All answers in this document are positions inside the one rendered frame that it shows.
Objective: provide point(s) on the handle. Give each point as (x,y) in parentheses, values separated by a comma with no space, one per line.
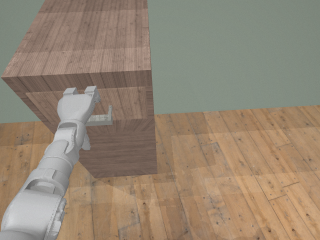
(100,120)

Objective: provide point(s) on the left robot forearm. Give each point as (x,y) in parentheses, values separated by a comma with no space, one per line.
(54,169)

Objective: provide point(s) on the cabinet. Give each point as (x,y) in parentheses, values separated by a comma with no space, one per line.
(83,43)

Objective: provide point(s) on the drawer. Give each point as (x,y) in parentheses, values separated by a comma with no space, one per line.
(127,103)

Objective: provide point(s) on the robot left hand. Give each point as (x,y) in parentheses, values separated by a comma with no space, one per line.
(78,107)

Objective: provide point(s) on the left robot upper arm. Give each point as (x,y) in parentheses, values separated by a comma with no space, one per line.
(36,215)

